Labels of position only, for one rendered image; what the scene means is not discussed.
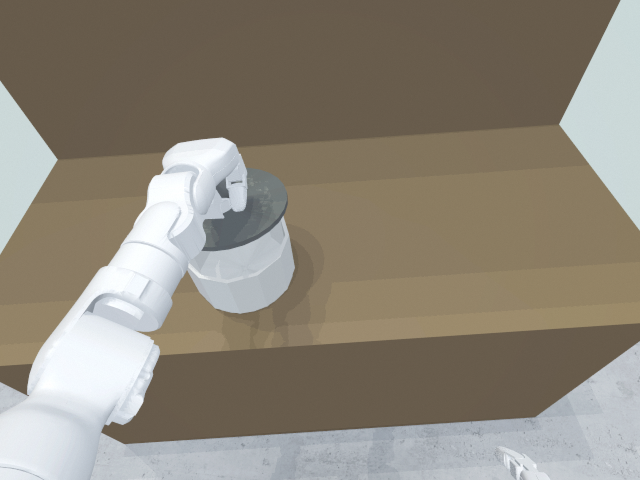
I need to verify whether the left robot forearm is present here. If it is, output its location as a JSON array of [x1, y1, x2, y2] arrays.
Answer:
[[27, 160, 216, 395]]

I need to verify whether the knob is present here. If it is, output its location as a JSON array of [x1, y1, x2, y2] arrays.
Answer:
[[216, 178, 236, 198]]

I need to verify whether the pot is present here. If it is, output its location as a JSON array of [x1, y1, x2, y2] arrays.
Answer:
[[187, 216, 295, 314]]

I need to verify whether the robot left hand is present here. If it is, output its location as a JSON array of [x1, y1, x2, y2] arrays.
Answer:
[[162, 138, 248, 219]]

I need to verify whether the table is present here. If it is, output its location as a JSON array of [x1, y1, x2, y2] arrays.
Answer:
[[0, 0, 640, 444]]

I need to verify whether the lid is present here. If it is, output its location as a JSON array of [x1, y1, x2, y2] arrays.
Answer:
[[201, 168, 288, 251]]

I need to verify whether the robot left upper arm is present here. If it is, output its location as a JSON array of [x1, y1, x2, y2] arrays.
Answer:
[[0, 311, 160, 480]]

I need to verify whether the robot right hand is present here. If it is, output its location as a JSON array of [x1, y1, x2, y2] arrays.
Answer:
[[495, 446, 550, 480]]

